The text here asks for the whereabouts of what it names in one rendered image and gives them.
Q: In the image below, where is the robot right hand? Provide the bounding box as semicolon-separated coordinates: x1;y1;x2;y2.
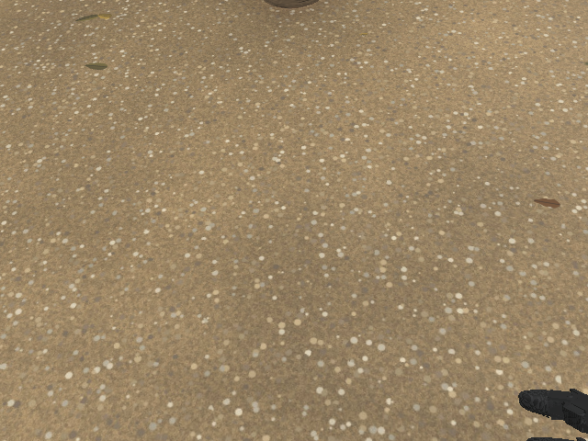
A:
518;389;588;441

